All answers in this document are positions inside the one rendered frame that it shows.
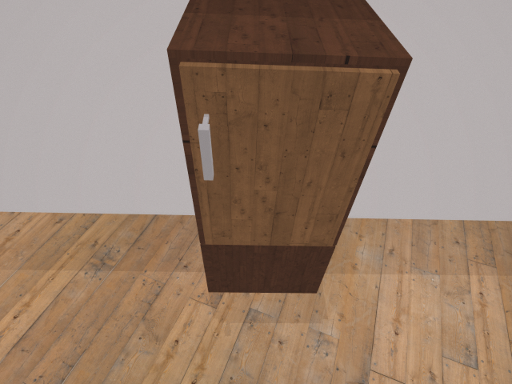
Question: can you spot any handle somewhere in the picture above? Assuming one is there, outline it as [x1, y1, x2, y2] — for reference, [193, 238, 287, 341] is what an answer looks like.
[198, 114, 214, 181]

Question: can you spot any cupboard door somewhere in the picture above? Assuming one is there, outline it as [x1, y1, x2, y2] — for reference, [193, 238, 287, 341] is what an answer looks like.
[179, 62, 400, 246]

